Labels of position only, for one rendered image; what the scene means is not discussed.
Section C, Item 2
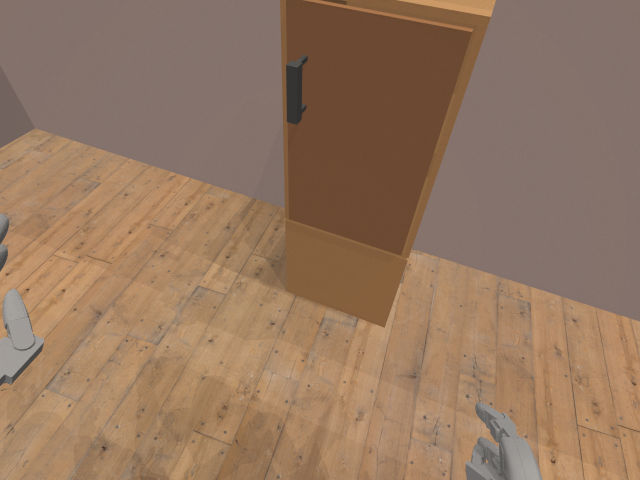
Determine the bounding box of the robot right hand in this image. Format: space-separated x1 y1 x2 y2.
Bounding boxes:
466 402 543 480

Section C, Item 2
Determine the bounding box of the robot left hand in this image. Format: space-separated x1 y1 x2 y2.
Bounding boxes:
0 214 44 386

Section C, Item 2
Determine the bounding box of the handle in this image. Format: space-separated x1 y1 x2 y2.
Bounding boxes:
286 55 308 125

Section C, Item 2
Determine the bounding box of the cupboard door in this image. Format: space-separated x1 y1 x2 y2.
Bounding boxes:
286 0 473 255

